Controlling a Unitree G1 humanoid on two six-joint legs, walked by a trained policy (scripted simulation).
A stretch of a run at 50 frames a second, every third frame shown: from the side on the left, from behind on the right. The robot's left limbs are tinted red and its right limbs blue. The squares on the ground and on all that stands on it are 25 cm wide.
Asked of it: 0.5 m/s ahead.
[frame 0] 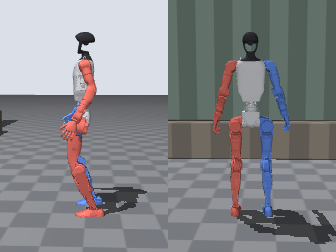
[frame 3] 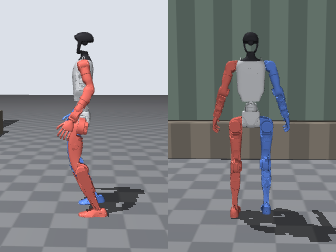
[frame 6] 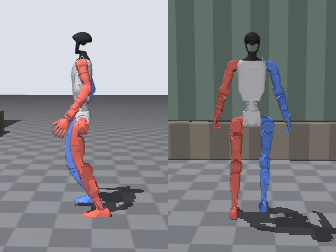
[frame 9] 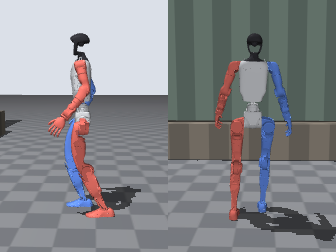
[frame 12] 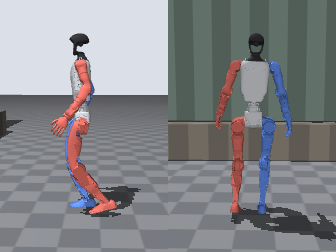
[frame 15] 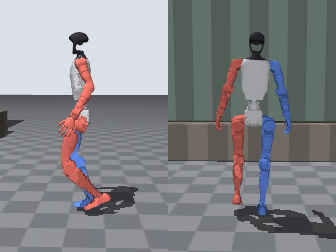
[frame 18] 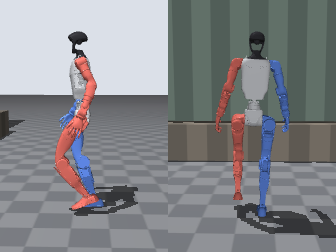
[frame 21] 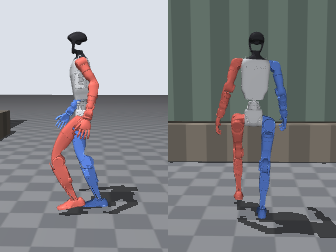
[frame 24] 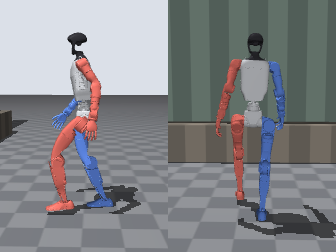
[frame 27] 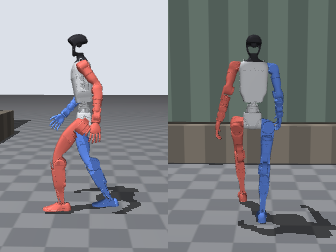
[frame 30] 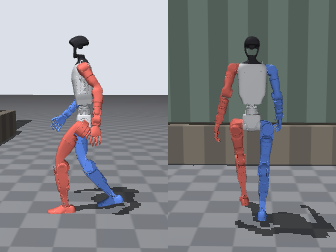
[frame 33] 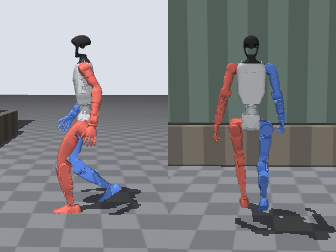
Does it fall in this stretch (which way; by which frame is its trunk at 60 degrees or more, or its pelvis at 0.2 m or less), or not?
no
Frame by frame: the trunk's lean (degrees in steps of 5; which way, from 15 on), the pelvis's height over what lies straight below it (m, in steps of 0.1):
0: 5, 0.8
3: 0, 0.8
6: 0, 0.8
9: 0, 0.8
12: 5, 0.8
15: 5, 0.8
18: 5, 0.8
21: 5, 0.8
24: 5, 0.8
27: 5, 0.8
30: 5, 0.7
33: 5, 0.7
